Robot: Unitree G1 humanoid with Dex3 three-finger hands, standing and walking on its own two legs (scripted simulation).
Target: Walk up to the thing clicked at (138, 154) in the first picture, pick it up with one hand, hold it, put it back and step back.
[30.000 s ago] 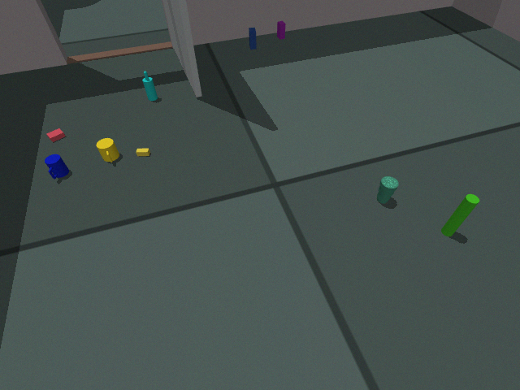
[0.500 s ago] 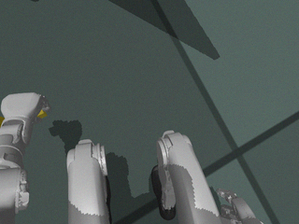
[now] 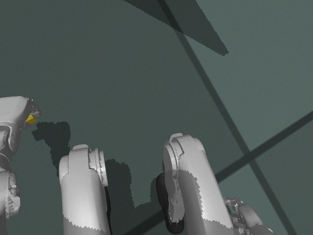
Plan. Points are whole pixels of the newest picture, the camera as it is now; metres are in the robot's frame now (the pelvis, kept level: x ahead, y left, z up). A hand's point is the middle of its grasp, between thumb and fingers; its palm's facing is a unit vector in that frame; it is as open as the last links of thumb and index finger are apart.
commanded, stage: lower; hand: left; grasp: from above
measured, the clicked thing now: (20, 120) +0.41 +0.34 -0.22
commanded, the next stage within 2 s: rest in 0.26 s
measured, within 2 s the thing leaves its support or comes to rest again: rests again in 0.90 s
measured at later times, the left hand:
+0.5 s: hand (31, 127) +0.40 +0.31 -0.24, palm faces -0.47 -0.08 -0.88, open 4.8 cm
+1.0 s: hand (40, 128) +0.40 +0.30 -0.28, palm faces -0.48 -0.09 -0.87, open 4.8 cm
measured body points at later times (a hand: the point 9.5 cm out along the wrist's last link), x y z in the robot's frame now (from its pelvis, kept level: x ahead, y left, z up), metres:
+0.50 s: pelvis +0.00 +0.00 -0.03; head +0.24 +0.08 +0.34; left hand +0.42 +0.32 -0.19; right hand +0.09 -0.27 -0.14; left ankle +0.08 +0.13 -0.30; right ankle +0.09 -0.11 -0.30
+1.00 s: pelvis +0.01 +0.00 -0.04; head +0.25 +0.11 +0.32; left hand +0.42 +0.31 -0.23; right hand +0.07 -0.26 -0.13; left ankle +0.08 +0.13 -0.30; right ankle +0.09 -0.11 -0.30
